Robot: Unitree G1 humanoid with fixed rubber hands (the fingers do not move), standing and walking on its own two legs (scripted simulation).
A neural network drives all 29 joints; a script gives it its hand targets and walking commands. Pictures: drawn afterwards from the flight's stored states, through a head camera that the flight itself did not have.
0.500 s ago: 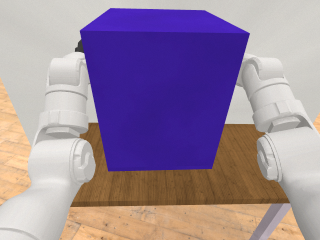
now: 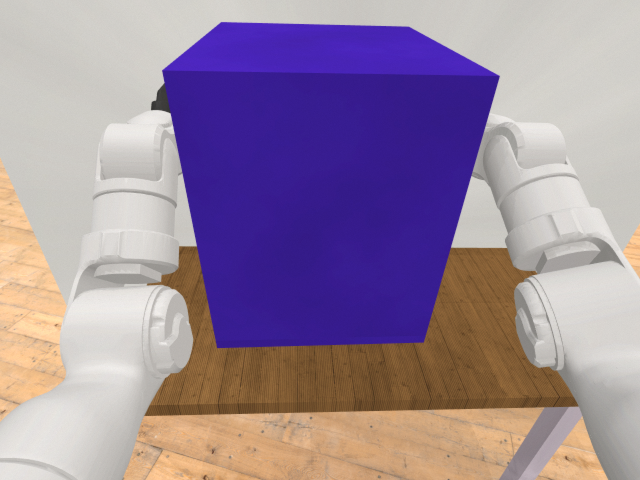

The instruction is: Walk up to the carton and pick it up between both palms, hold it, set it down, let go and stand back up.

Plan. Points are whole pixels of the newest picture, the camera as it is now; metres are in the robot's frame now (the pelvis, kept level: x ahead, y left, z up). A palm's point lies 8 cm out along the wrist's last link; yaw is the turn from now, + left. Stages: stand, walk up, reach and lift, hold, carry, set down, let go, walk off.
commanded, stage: hold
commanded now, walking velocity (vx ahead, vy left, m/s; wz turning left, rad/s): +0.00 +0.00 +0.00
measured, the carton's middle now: (319, 176) +0.38 -0.01 +0.27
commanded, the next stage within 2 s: none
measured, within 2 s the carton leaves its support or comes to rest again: neither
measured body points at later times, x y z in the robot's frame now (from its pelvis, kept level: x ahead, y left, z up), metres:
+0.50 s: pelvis +0.00 +0.00 +0.00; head -0.10 +0.02 +0.44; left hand +0.39 +0.17 +0.33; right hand +0.37 -0.17 +0.34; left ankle +0.02 +0.13 -0.75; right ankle +0.01 -0.12 -0.75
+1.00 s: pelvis +0.00 +0.00 +0.00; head -0.10 +0.02 +0.44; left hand +0.39 +0.17 +0.33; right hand +0.37 -0.17 +0.33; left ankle +0.02 +0.13 -0.75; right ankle +0.01 -0.12 -0.75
